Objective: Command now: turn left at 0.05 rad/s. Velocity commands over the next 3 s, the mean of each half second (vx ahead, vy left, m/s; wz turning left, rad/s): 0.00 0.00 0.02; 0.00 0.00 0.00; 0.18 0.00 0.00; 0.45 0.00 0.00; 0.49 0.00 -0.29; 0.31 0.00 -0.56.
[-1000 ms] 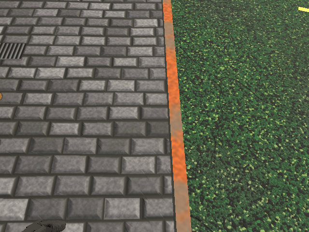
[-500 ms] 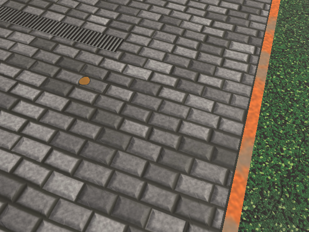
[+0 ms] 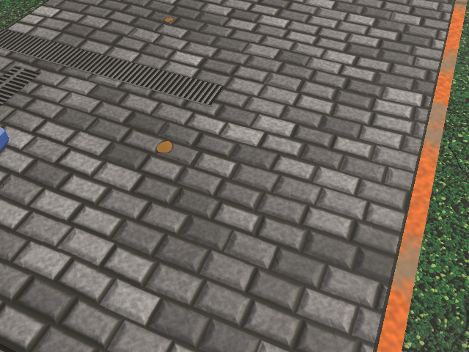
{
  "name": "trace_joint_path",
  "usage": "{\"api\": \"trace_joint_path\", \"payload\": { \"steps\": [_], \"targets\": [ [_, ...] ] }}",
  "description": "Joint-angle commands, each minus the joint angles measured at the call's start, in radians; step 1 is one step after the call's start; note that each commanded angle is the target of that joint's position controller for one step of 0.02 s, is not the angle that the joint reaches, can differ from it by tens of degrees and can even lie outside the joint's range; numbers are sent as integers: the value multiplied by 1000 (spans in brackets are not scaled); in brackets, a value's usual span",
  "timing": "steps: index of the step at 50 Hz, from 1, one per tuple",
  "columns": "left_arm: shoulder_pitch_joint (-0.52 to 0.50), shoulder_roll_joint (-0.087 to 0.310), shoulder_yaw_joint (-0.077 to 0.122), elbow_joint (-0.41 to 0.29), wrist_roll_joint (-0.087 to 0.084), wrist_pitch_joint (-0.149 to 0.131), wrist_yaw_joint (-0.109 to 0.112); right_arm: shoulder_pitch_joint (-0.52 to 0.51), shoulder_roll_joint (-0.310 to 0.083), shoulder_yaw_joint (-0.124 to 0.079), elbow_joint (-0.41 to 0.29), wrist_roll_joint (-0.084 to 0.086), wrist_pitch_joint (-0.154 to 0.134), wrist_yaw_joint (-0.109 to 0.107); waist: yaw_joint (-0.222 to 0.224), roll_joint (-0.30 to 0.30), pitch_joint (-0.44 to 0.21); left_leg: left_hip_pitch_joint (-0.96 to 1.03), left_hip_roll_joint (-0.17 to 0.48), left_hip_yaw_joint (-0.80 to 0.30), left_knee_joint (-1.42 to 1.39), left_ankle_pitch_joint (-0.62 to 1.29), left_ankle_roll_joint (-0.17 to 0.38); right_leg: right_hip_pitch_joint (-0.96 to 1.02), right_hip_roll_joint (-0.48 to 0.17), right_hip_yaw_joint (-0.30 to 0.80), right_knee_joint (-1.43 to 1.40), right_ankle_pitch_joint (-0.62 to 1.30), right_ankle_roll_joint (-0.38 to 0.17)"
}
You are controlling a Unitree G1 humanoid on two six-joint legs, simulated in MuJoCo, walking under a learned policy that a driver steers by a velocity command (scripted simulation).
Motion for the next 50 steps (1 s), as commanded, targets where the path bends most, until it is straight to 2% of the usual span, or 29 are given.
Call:
{"api": "trace_joint_path", "payload": {
  "steps": [1, 10, 26, 37, 50],
  "targets": [
    [-19, 113, 18, -31, 1, -24, 6, -25, -113, -36, -45, 2, -1, -9, -3, -65, -44, 51, 74, -79, -67, 152, 28, -19, -50, 49, -87, 160, -35],
    [-13, 108, 8, 24, -2, -17, 21, 0, -110, -42, 48, 7, -8, -17, 4, -8, -18, 47, 71, -70, -85, 150, 9, -6, -32, 39, -91, 130, -38],
    [19, 89, -2, 114, -3, -12, 29, 17, -106, -33, 182, 12, -12, -26, 1, -13, -1, 52, 70, -55, -99, 146, 7, -2, -6, 21, -103, 126, -35],
    [60, 77, -9, 153, -4, -11, 35, 27, -93, -23, 240, 14, -11, -27, -1, -9, 8, 46, 66, -46, -107, 138, 7, -7, 2, 16, -105, 123, -34],
    [108, 57, -16, 179, -5, -12, 38, 50, -81, -13, 278, 16, -10, -28, -4, -10, 16, 37, 63, -38, -110, 132, 6, -14, 8, 14, -106, 121, -35]
  ]
}}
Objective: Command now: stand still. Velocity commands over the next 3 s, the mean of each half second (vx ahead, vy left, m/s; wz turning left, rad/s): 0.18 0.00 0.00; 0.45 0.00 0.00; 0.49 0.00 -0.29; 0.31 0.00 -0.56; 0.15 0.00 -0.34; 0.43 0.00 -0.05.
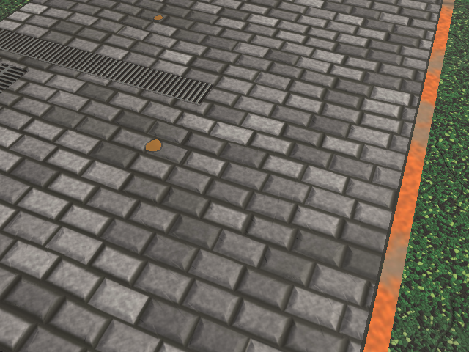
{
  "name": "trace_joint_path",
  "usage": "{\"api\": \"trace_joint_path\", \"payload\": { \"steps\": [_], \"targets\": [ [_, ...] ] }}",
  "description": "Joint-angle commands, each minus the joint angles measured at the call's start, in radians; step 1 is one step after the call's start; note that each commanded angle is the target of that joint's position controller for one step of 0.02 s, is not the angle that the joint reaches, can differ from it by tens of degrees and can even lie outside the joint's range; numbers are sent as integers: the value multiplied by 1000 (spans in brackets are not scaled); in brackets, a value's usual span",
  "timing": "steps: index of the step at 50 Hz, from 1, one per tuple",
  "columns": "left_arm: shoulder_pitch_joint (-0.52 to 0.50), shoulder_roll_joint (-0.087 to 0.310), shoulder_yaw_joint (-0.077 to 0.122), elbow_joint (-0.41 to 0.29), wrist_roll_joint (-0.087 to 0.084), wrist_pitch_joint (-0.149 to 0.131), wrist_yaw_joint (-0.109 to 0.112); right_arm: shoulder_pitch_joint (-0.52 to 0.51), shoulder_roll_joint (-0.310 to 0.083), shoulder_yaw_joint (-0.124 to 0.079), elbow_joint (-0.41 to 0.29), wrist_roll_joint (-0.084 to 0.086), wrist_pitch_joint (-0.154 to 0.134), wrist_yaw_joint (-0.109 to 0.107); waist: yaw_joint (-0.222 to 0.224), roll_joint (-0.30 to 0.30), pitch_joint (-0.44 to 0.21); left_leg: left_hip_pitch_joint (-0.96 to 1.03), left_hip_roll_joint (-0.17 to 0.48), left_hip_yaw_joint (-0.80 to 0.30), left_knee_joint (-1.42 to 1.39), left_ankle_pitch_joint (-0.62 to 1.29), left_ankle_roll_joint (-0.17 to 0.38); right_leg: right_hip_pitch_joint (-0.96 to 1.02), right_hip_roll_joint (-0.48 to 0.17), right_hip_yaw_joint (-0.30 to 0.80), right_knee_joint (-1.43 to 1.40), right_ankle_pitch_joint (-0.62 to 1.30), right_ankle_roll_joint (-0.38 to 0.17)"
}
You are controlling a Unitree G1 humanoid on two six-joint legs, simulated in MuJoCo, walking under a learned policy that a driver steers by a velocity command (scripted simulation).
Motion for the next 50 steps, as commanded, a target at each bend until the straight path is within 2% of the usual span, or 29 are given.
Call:
{"api": "trace_joint_path", "payload": {
  "steps": [1, 7, 8, 10, 12, 15, 17, 19, 20, 21, 22, 23, 24, 26, 28, 32, 34, 37, 39, 40, 41, 42, 43, 44, 45, 46, 47, 48, 50],
  "targets": [
    [46, 98, 15, -18, 0, -6, 3, 22, -101, -14, -21, 0, -7, -3, -1, 5, -3, 8, 40, -38, -86, 121, 24, -39, -14, 11, -80, 104, -18],
    [66, 89, 13, -12, -1, -6, 4, 36, -95, -10, -12, 1, -6, -4, -2, 4, 1, 4, 38, -35, -85, 119, 23, -42, -13, 11, -80, 103, -19],
    [88, 77, 11, 0, -2, -5, 5, 56, -86, -7, -2, 1, -5, -5, -2, 7, -23, 13, 29, -27, -92, 10, 26, -34, 0, -2, -79, 9, -21],
    [86, 93, 18, -6, -12, -3, 10, 69, -118, -20, -2, 14, -2, -9, -8, 23, 26, -48, 20, -36, -91, -357, 58, -98, 29, -23, -32, -289, -48],
    [67, 87, 18, -29, -15, -20, 9, 82, -131, -25, -14, 20, -18, -7, -17, 49, 99, -102, 78, -123, -130, -528, 103, -193, 17, -3, 8, -391, -75],
    [42, 33, 11, -57, -22, -62, -13, 174, -179, -46, 0, 29, -51, 5, -39, 166, 77, -9, 260, -397, -252, -595, 207, -283, 31, -54, 211, -205, -74],
    [51, 39, 15, -62, -29, -79, -27, 127, -175, -46, -26, 27, -62, 8, -5, 158, 87, -94, 308, -462, -290, -554, 231, -216, 4, -27, 249, -183, -107],
    [167, 27, 18, -23, -33, -87, -30, -3, -170, -42, -78, 39, -62, 14, 83, 139, 101, -250, 217, -301, -225, -455, 166, 23, 15, -41, 11, -160, -140],
    [259, 61, 31, 13, -25, -87, -27, -51, -142, -35, -101, 39, -64, 16, 115, 64, 90, -349, 137, -187, -81, -324, 117, 172, -16, 29, -60, -102, -139],
    [393, 162, 60, 46, -24, -89, -26, -73, -67, -18, -127, 36, -79, 20, 141, -182, 40, -491, 2, 18, 252, -189, 42, 314, -192, 329, -204, -235, -201],
    [464, 231, 74, 52, -18, -99, -39, -99, -76, -19, -164, 34, -102, 20, 153, -315, 38, -653, -30, 24, 487, -290, 29, 370, -375, 669, -315, -236, -304],
    [394, 157, 51, 31, -4, -111, -40, -96, -112, -28, -159, 41, -114, 25, 102, -161, 75, -723, 33, -48, 651, -258, 46, 355, -384, 655, -296, -188, -304],
    [334, 120, 40, 6, -5, -119, -44, -55, -103, -26, -143, 45, -120, 35, 66, -106, 77, -749, 64, -59, 709, -164, 63, 351, -344, 551, -286, -120, -272],
    [265, 98, 28, -23, -13, -113, -54, -57, -116, -35, -136, 31, -126, 42, 37, -56, 76, -744, 115, -38, 669, -28, 69, 328, -283, 367, -303, 85, -215],
    [296, 61, 14, -20, -2, -96, -51, -84, -93, -35, -147, 24, -122, 53, 40, -86, 56, -674, 124, 4, 595, 43, 51, 295, -220, 226, -310, 287, -183],
    [295, 107, 17, -45, 4, -82, -24, -266, -30, -6, -223, 23, -110, 62, 66, -77, 97, -523, 75, 75, 281, 208, 10, 131, -154, 92, -364, 347, -176],
    [326, 140, 26, -41, -2, -85, -19, -331, -38, 0, -253, 28, -108, 68, 78, -98, 109, -435, 48, 98, 171, 259, 9, 99, -166, 81, -399, 328, -184],
    [333, 148, 37, -30, -19, -87, -19, -371, -77, -3, -290, 35, -108, 79, 57, -107, 123, -412, 47, 71, 73, 271, 44, 189, -213, 69, -378, 404, -174],
    [309, 165, 47, -36, -16, -81, -19, -323, -120, -20, -294, 32, -114, 83, 6, -123, 61, -320, 17, 77, 47, 235, 78, 272, -233, 48, -276, 691, -151],
    [294, 177, 53, -41, -12, -73, -19, -245, -150, -36, -277, 32, -114, 81, -39, -147, -6, -215, -13, 95, 58, 207, 97, 299, -234, 35, -174, 887, -138],
    [276, 173, 53, -49, -6, -63, -19, -82, -188, -60, -229, 36, -111, 74, -119, -152, -104, -18, -41, 110, 53, 204, 125, 273, -204, 6, 8, 1004, -116],
    [251, 166, 47, -70, 2, -61, -22, 94, -231, -80, -183, 34, -104, 64, -197, -139, -209, 274, 43, 18, 81, 198, 167, 86, -172, 0, 244, 869, -89],
    [351, 41, 16, -90, 5, -76, -36, 248, -320, -101, -154, 2, -96, 55, -157, 104, -391, 666, 329, -447, 38, -3, 321, -306, -5, -20, 667, 331, -28],
    [356, 13, 5, -75, -17, -108, -46, 246, -269, -80, -142, 1, -92, 58, -145, 224, -481, 684, 432, -793, -172, -103, 378, -440, 84, 128, 895, -271, -32],
    [250, 101, 31, -113, -47, -128, -49, 136, -206, -62, -151, 15, -98, 62, -125, 184, -290, 536, 378, -660, -205, -129, 316, -544, 15, 145, 963, -237, -56],
    [161, 131, 38, -140, -58, -137, -44, 38, -160, -48, -174, 18, -104, 63, -91, 104, -165, 347, 342, -488, -226, -48, 274, -541, -42, 108, 931, -145, -71],
    [124, 131, 46, -147, -49, -135, -33, -30, -131, -38, -182, 7, -114, 70, -50, 26, -100, 182, 304, -377, -258, 49, 247, -489, -86, 88, 863, -70, -74],
    [133, 124, 56, -145, -34, -121, -25, -63, -101, -29, -182, -4, -121, 75, -8, 32, -73, 71, 261, -289, -287, 109, 225, -418, -119, 89, 808, -28, -76],
    [177, 70, 53, -142, -29, -92, -21, -52, -97, -26, -161, -5, -125, 78, 31, 69, -51, -38, 231, -214, -339, 119, 231, -350, -140, 84, 744, -14, -72]
  ]
}}
Over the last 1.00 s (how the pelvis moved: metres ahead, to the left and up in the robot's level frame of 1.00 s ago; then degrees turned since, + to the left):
0.00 -0.01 0.00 -1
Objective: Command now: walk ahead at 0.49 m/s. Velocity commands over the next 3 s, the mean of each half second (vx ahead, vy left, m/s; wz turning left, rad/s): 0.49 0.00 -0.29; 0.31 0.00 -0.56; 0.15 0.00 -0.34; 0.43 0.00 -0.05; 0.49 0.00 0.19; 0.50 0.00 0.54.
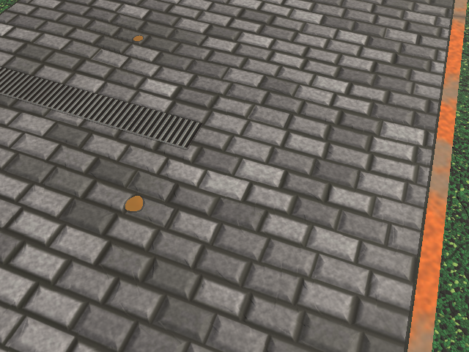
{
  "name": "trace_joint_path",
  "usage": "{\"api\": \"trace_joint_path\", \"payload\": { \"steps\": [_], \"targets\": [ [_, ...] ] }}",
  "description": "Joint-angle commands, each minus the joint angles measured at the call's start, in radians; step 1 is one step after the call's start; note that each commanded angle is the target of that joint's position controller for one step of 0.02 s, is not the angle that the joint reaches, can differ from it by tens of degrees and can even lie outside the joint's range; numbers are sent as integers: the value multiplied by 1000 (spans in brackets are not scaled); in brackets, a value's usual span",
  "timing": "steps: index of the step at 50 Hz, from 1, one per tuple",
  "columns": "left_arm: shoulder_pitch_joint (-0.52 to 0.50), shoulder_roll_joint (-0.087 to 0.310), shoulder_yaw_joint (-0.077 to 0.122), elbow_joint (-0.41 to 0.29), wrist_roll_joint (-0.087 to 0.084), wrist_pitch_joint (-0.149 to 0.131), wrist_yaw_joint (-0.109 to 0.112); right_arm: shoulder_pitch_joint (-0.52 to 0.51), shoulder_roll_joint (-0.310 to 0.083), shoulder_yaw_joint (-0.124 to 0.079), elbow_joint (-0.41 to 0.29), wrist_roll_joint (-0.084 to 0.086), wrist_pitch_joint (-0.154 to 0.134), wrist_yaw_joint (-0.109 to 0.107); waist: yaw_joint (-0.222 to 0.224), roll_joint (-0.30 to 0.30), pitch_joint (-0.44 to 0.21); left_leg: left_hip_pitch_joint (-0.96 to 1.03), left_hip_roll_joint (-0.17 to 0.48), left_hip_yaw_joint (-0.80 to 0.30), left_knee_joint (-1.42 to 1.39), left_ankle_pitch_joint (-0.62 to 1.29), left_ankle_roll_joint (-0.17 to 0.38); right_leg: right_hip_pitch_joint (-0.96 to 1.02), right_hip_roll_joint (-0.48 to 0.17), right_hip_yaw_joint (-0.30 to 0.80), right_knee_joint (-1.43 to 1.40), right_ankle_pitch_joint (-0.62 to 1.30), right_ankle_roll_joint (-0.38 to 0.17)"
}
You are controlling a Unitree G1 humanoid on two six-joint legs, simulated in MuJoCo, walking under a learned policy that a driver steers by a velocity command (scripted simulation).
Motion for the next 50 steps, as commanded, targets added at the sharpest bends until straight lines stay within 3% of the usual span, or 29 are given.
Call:
{"api": "trace_joint_path", "payload": {
  "steps": [1, 4, 8, 12, 14, 16, 17, 18, 19, 20, 21, 22, 23, 24, 25, 26, 29, 32, 35, 38, 41, 42, 43, 44, 45, 46, 47, 48, 50],
  "targets": [
    [99, 34, 19, -36, 6, 19, 10, -5, -74, -6, -26, -3, -23, 0, 44, 100, -27, 18, 268, -270, -300, 19, 179, -88, -88, 33, -49, 54, 1],
    [-30, 63, 27, -90, 19, 24, 12, 50, -125, -16, -7, -8, -23, -26, 29, 83, 17, 35, 271, -222, -336, 50, 188, -207, -104, 23, -208, 201, 36],
    [-175, 43, 16, -130, 14, 16, -9, 111, -147, -18, 2, -3, -18, -46, -19, 72, 20, 97, 243, -100, -336, 124, 133, -195, -68, -15, -477, 427, 33],
    [-301, 38, 4, -183, 4, 18, -34, 195, -162, -22, 31, 5, -8, -49, -68, 58, 47, 255, 287, -47, -314, 126, 116, -232, -33, -29, -601, 428, 14],
    [-340, 45, 3, -215, 4, 18, -50, 214, -164, -26, 38, 7, 6, -51, -72, 56, 55, 356, 320, -31, -268, 165, 100, -272, -24, -32, -633, 359, -8],
    [-335, 62, 7, -238, 5, 17, -66, 199, -181, -33, 29, 9, 23, -54, -52, 75, 41, 411, 337, -3, -187, 332, 79, -238, 3, -68, -649, 256, -37],
    [-298, 83, 17, -241, 6, 18, -71, 180, -197, -37, 17, 9, 30, -57, -24, 97, 6, 418, 335, 17, -108, 522, 65, -160, 37, -102, -646, 205, -55],
    [-196, 116, 36, -224, 7, 20, -73, 159, -206, -39, 5, 6, 41, -60, 36, 106, -62, 403, 319, 50, 42, 700, 45, -15, 82, -138, -659, 192, -77],
    [-29, 174, 70, -181, 4, 23, -68, 159, -189, -32, -12, 0, 49, -66, 109, 85, -153, 314, 273, 91, 268, 736, 11, 220, 123, -134, -686, 223, -110],
    [127, 279, 105, -159, 8, 31, -50, 185, -151, -15, -51, -15, 40, -70, 142, -58, -276, 8, 206, 117, 629, 438, -40, 557, -72, 197, -703, 197, -207],
    [117, 314, 105, -175, 1, 28, -52, 241, -40, 24, -78, -19, 0, -52, 71, -261, -391, -370, -18, -19, 951, -375, -89, 839, -279, 765, -889, 61, -381],
    [125, 230, 79, -178, 12, 26, -50, 160, -141, 0, -93, 12, -44, -33, 114, -165, -391, -486, 47, -189, 1014, -375, -54, 861, -257, 745, -936, 37, -334],
    [84, 181, 67, -186, 18, 24, -44, 79, -167, -5, -120, 40, -65, -26, 112, -118, -269, -526, 90, -174, 992, -306, -31, 756, -217, 577, -926, 122, -289],
    [11, 166, 61, -204, 21, 20, -44, 47, -154, -4, -126, 29, -72, -32, 68, 9, -183, -490, 135, -167, 896, -234, -28, 592, -175, 458, -939, 232, -263],
    [-46, 134, 52, -224, 25, 17, -44, 36, -166, -16, -123, 9, -64, -41, 33, 39, -145, -417, 168, -165, 801, -200, -33, 469, -145, 378, -956, 332, -242],
    [-76, 123, 46, -238, 33, 18, -42, 49, -161, -20, -128, 3, -48, -42, 1, 25, -122, -354, 180, -168, 761, -187, -41, 381, -125, 348, -980, 381, -242],
    [-57, 157, 56, -242, 19, 15, -29, 39, -124, -20, -153, -14, -14, -47, -22, 11, -84, -323, 174, -144, 610, -134, -90, 268, -94, 276, -1023, 450, -254],
    [-18, 188, 66, -241, 13, 24, -6, -86, -106, -15, -199, -19, -9, -51, 9, -7, -36, -318, 134, -125, 367, 55, -124, 210, -41, 206, -1019, 477, -215],
    [24, 197, 71, -231, 13, 45, 3, -165, -86, -8, -235, -15, -15, -45, 42, -52, -54, -193, 51, -90, 173, 235, -119, 167, 14, 155, -944, 576, -143],
    [50, 180, 69, -225, 6, 65, 11, -192, -114, -17, -265, -5, -10, -40, 46, -78, -76, -156, 24, -128, 89, 234, -107, 229, -4, 237, -865, 508, -109],
    [-8, 165, 67, -261, 12, 80, 28, -113, -162, -35, -252, -11, -21, -37, -7, -100, -107, -85, 39, -155, 14, 184, -72, 306, -10, 328, -725, 489, -82],
    [-33, 144, 60, -282, 13, 81, 28, -48, -180, -42, -240, -23, -29, -40, -42, -79, -150, 32, 76, -154, -43, 293, -45, 287, 44, 308, -614, 466, -48],
    [-31, 90, 41, -316, 29, 78, 26, 55, -237, -52, -238, -45, -29, -48, -67, 42, -286, 292, 259, -293, 23, 600, 20, 158, 118, 234, -361, 221, -1],
    [219, 37, 28, -295, 26, 74, 21, 71, -249, -46, -248, -58, -10, -50, 36, 298, -418, 572, 522, -589, 86, 928, 206, -83, 246, 170, -88, -480, 51],
    [285, 155, 40, -281, 5, 79, 15, 64, -229, -53, -246, -14, 10, -44, 39, 305, -468, 555, 573, -728, 39, 597, 258, -172, 150, 154, 56, -405, 73],
    [161, 219, 61, -282, -3, 98, 21, 11, -151, -35, -281, -8, 25, -51, -2, 186, -343, 452, 483, -592, -4, 381, 210, -225, 109, 120, 105, -307, 103],
    [72, 230, 68, -299, 1, 120, 28, -37, -122, -22, -286, -12, 41, -56, -8, 119, -253, 328, 419, -473, -37, 246, 165, -233, 81, 81, 86, -231, 118],
    [35, 224, 72, -310, 7, 141, 35, -74, -113, -15, -291, -18, 54, -58, 1, 113, -181, 204, 372, -399, -72, 178, 152, -209, 56, 69, 69, -193, 127],
    [44, 163, 61, -328, 8, 160, 34, -103, -147, -25, -280, -33, 63, -63, 28, 160, -109, 29, 305, -264, -146, 128, 143, -107, 44, 20, -3, -127, 124]
  ]
}}
Over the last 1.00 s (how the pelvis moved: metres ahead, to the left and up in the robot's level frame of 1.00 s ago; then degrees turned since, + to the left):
0.34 0.01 0.00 -1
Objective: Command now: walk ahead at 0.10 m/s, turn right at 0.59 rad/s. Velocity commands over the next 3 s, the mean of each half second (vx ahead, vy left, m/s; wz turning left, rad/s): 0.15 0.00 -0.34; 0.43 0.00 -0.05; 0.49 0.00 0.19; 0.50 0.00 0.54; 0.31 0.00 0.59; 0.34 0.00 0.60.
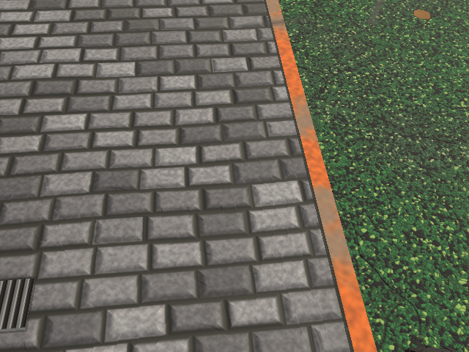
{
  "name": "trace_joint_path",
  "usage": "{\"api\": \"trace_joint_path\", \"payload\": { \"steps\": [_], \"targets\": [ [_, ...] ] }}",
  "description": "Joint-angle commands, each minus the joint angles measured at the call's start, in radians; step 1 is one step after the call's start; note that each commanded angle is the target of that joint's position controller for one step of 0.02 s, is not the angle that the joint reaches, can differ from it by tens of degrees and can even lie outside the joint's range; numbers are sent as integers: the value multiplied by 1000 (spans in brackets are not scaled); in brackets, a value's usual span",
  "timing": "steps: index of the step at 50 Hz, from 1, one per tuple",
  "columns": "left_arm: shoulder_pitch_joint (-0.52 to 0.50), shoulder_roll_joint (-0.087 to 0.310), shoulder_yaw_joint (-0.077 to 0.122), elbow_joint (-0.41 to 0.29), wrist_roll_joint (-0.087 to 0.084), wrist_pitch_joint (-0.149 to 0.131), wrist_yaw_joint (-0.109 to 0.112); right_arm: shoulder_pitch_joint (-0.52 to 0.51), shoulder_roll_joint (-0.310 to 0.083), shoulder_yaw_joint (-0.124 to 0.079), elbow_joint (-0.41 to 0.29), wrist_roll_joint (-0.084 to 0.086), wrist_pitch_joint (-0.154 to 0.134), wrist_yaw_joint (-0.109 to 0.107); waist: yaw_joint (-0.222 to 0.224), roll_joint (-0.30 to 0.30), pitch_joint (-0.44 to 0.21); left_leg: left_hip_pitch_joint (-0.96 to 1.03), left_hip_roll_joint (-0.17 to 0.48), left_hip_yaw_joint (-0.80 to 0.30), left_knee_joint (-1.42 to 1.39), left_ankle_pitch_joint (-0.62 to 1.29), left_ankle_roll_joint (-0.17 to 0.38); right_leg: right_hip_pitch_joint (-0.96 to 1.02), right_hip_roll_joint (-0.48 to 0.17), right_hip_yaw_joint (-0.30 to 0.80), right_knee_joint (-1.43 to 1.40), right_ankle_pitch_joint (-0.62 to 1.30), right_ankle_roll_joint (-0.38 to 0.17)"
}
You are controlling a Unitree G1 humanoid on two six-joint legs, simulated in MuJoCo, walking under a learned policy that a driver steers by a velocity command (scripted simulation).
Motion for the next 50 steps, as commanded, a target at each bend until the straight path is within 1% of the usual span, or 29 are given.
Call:
{"api": "trace_joint_path", "payload": {
  "steps": [1, 4, 6, 10, 12, 13, 14, 15, 16, 17, 18, 19, 20, 22, 24, 27, 32, 35, 36, 37, 38, 39, 40, 41, 42, 43, 44, 47, 50],
  "targets": [
    [78, 67, 27, -74, 0, 19, 9, -1, -151, -41, -48, -9, 9, -12, -2, 169, -118, 153, 243, -183, -219, 105, 197, -52, -74, -29, -32, 78, 17],
    [32, 49, 18, -107, 9, 12, 5, 16, -169, -53, -36, 3, 10, -19, -18, 152, -161, 219, 292, -144, -225, 183, 234, -44, -106, -34, -158, 127, 13],
    [3, 46, 13, -122, 12, 10, -4, 10, -183, -58, -35, 8, 19, -20, -25, 148, -178, 217, 302, -114, -229, 161, 236, 9, -115, -43, -247, 164, 4],
    [-22, 53, 9, -133, 16, 12, -21, 23, -206, -63, -17, 23, 35, -4, -35, 165, -159, 206, 301, -83, -219, 76, 223, 117, -85, -82, -423, 169, -28],
    [-4, 49, 9, -126, 20, 11, -30, 23, -210, -60, -4, 39, 42, 2, -14, 162, -153, 214, 294, -76, -171, 49, 194, 194, -63, -103, -586, 223, -57],
    [35, 47, 11, -106, 21, 9, -35, 29, -200, -56, 5, 48, 45, 6, 5, 153, -166, 176, 278, -60, -145, -49, 163, 288, -44, -124, -697, 276, -81],
    [59, 58, 15, -95, 24, 9, -35, 57, -160, -43, 20, 50, 44, 13, 12, 130, -164, 101, 241, -34, -107, -201, 102, 395, -42, -101, -780, 290, -110],
    [90, 105, 23, -96, 28, 10, -26, 66, -82, -17, 16, 26, 38, 28, 3, -34, -167, -35, 157, 58, 81, -357, 6, 500, -203, 122, -880, 246, -163],
    [99, 222, 46, -109, 26, 11, -20, 24, -71, -13, -30, 11, 24, 33, 11, -249, -114, -284, 12, 117, 286, -513, -55, 504, -390, 414, -973, 27, -313],
    [122, 218, 48, -100, 44, -13, -23, -53, -177, -46, -41, 29, 11, 27, 73, -169, -64, -329, 48, -15, 454, -476, -47, 408, -417, 497, -1055, -139, -373],
    [77, 184, 36, -94, 45, -38, -21, -29, -202, -61, -35, 50, 6, 28, 30, -171, -20, -360, 71, -51, 503, -389, -27, 397, -382, 444, -1066, -175, -337],
    [32, 150, 27, -95, 34, -57, -19, 16, -195, -66, -4, 50, 5, 27, 1, -174, -10, -369, 83, -61, 513, -313, -22, 408, -339, 376, -1066, -128, -294],
    [11, 121, 17, -93, 25, -69, -17, 34, -198, -70, 15, 39, 2, 26, -7, -168, -11, -372, 90, -64, 507, -244, -26, 419, -314, 321, -1070, -63, -267],
    [24, 96, 9, -83, 28, -84, -16, 43, -167, -67, 35, 31, -10, 33, -16, -115, -20, -341, 87, -51, 499, -120, -31, 417, -280, 243, -1082, 74, -250],
    [42, 96, 12, -74, 26, -94, -16, 29, -138, -58, 39, 33, -20, 40, -10, -89, -30, -317, 86, -44, 413, -35, -40, 435, -263, 179, -1085, 174, -246],
    [66, 120, 24, -55, 20, -101, -19, -23, -109, -41, 27, 35, -26, 46, 14, -96, -22, -231, 71, -30, 242, 20, -55, 405, -255, 119, -1087, 234, -248],
    [110, 143, 37, -13, 4, -100, -29, -68, -120, -27, 4, 45, -36, 60, 38, -92, 14, -154, 62, -26, 107, -32, -34, 389, -294, 119, -1059, 227, -267],
    [99, 146, 39, 0, -3, -92, -31, -17, -147, -31, 10, 49, -48, 66, 0, -92, 5, -53, 55, -13, 47, -63, 7, 392, -310, 129, -1005, 247, -248],
    [91, 139, 36, 2, -3, -88, -31, 36, -155, -36, 29, 46, -51, 64, -30, -84, -13, 34, 37, 8, 21, -60, 19, 373, -293, 112, -956, 291, -231],
    [92, 115, 26, 4, 4, -86, -30, 139, -182, -52, 63, 44, -52, 56, -73, -68, -61, 185, 17, 17, 10, -73, 36, 330, -250, 76, -842, 403, -207],
    [90, 62, 5, -7, 16, -87, -29, 286, -244, -72, 93, 39, -56, 46, -134, 35, -166, 399, 137, -130, -16, -95, 87, 226, -174, -12, -564, 423, -159],
    [139, -5, -15, -56, 18, -107, -26, 383, -365, -101, 112, 28, -48, 45, -121, 346, -259, 682, 364, -574, -133, -270, 245, -142, -14, -103, -180, 128, -72],
    [97, 67, 1, -50, 7, -125, -21, 390, -280, -77, 108, 37, -54, 51, -149, 269, -257, 685, 381, -740, -229, -428, 269, -271, -16, 33, -11, -41, -68],
    [55, 109, 13, -60, -16, -135, -28, 325, -235, -60, 97, 36, -55, 50, -126, 211, -162, 616, 370, -629, -231, -445, 235, -347, -73, 46, 46, 29, -90],
    [27, 102, 9, -58, -15, -136, -28, 268, -199, -50, 79, 29, -53, 49, -102, 148, -118, 532, 328, -522, -233, -389, 205, -334, -120, 20, 30, 117, -100],
    [2, 91, 9, -60, -1, -135, -28, 224, -169, -40, 70, 26, -50, 49, -86, 119, -68, 449, 291, -446, -258, -313, 196, -321, -147, 10, -25, 189, -100],
    [3, 81, 12, -59, 6, -129, -29, 198, -150, -33, 65, 16, -51, 47, -60, 135, -50, 379, 261, -382, -282, -234, 184, -269, -173, 12, -67, 242, -98],
    [12, 47, 6, -55, 13, -110, -33, 200, -159, -35, 71, 22, -59, 40, -35, 125, -35, 311, 230, -266, -331, -30, 197, -232, -182, -13, -139, 327, -70],
    [-69, 24, -4, -82, 19, -111, -33, 229, -180, -39, 85, 27, -56, 27, -48, 88, -18, 323, 211, -175, -339, 160, 190, -256, -178, -31, -307, 445, -44]
  ]
}}
Over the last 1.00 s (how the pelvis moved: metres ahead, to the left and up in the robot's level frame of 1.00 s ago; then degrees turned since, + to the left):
0.53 -0.09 -0.01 -29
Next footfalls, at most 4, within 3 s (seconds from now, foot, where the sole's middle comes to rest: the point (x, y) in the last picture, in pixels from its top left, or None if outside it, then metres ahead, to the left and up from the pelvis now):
0.30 right None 0.07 -0.15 -0.77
0.76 left None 0.30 0.08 -0.77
1.26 right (313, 297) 0.60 -0.20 -0.77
1.82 left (228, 213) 0.88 0.06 -0.77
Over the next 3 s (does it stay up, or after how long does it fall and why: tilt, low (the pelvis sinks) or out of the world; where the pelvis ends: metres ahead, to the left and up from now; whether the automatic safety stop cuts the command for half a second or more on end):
stays up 1.14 0.13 0.02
